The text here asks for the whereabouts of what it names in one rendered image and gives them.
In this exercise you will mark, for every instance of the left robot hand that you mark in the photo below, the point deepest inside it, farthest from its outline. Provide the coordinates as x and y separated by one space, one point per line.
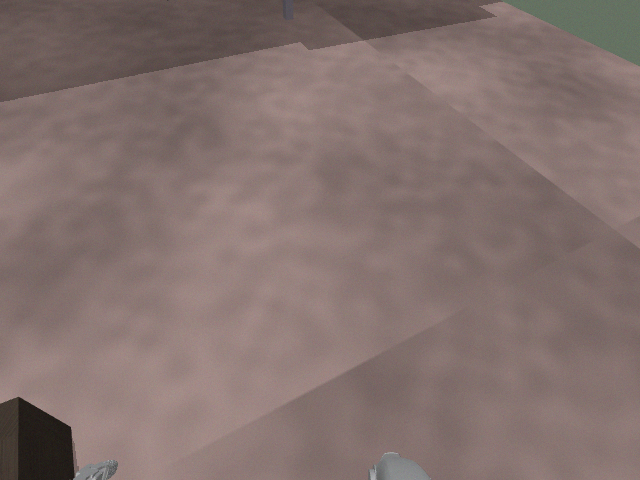
101 471

